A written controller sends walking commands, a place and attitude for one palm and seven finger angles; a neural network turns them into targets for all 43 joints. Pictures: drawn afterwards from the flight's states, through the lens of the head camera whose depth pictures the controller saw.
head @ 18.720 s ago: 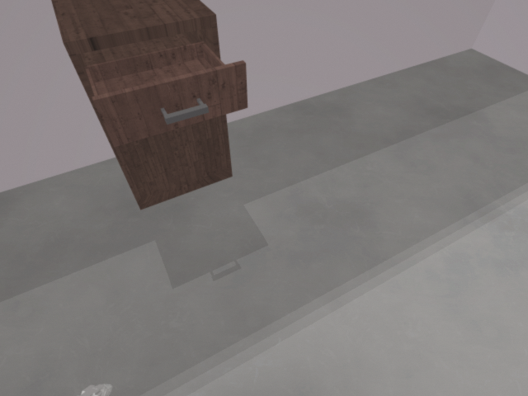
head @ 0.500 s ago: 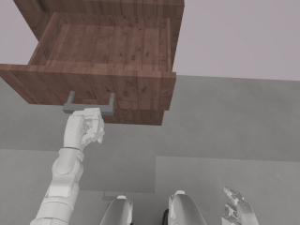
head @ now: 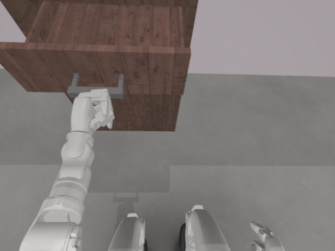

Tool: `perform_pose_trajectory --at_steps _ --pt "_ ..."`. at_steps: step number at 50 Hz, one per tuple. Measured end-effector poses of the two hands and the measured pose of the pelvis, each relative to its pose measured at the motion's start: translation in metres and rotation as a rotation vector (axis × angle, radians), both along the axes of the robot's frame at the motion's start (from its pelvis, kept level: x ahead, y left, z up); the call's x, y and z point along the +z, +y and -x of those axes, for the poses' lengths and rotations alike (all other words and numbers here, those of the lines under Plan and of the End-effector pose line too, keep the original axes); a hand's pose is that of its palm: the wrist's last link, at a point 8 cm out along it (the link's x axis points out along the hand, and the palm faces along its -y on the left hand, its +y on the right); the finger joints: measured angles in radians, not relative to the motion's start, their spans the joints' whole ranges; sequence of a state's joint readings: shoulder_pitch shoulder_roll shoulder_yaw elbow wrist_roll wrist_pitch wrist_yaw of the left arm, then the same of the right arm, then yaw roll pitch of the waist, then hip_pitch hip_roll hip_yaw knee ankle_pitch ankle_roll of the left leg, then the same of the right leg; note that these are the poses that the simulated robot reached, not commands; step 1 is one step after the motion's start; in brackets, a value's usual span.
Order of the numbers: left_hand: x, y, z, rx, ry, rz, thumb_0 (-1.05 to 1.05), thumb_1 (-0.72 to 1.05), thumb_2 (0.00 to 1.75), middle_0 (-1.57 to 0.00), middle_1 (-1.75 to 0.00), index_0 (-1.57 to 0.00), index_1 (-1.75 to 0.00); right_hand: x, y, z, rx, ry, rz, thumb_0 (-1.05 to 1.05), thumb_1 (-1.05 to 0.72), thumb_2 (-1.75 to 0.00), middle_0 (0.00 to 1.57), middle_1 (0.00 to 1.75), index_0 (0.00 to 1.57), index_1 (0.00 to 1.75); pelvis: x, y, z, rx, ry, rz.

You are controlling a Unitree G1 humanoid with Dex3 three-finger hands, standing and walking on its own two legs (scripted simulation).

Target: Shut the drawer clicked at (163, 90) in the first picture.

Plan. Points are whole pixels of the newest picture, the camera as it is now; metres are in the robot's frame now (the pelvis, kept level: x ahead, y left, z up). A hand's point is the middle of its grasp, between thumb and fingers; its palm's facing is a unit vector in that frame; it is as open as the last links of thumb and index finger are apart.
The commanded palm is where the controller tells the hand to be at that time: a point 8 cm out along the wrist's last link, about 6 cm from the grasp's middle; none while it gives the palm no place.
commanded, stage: push the drawer shut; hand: left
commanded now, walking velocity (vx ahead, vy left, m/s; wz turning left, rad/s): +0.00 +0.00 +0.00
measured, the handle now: (97, 85) +0.51 +0.16 +0.03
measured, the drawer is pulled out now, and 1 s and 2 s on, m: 0.16 0.06 0.00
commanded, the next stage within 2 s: pull the fist back off the drawer in 1.70 s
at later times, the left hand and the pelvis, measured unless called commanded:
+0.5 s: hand (115, 93) +0.48 +0.12 +0.03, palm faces -0.02 -1.00 -0.05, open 3.1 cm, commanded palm +0.47 +0.17 +0.03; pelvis +0.01 +0.00 +0.00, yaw -1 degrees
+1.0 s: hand (116, 76) +0.53 +0.12 +0.03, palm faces -0.03 -1.00 -0.04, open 3.4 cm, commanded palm +0.52 +0.17 +0.03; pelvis -0.01 +0.00 -0.01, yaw -2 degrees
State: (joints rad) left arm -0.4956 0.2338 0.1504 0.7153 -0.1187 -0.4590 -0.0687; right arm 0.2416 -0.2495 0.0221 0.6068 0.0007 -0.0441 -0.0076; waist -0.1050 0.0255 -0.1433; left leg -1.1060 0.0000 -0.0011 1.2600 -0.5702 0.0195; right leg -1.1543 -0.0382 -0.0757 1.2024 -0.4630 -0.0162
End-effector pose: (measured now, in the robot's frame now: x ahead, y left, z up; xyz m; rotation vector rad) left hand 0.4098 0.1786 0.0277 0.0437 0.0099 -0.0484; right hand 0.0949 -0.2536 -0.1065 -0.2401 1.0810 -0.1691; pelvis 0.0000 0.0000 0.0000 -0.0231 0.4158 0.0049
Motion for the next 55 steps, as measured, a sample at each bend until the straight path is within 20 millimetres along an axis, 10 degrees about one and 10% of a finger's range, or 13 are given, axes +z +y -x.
perform_pose_trajectory --at_steps 55 --pt "0.007 -0.006 -0.119 0.022 -0.002 0.001 0.07 0.82 0.91 -1.4 -1.6 -1.4 -1.6 -0.006 -0.006 0.112 -0.124 0.322 0.034 0.01 -0.91 -0.9 0.2 0.3 0.21 0.3 -0.015 -0.001 0.008 -0.021 0.1 0.022"
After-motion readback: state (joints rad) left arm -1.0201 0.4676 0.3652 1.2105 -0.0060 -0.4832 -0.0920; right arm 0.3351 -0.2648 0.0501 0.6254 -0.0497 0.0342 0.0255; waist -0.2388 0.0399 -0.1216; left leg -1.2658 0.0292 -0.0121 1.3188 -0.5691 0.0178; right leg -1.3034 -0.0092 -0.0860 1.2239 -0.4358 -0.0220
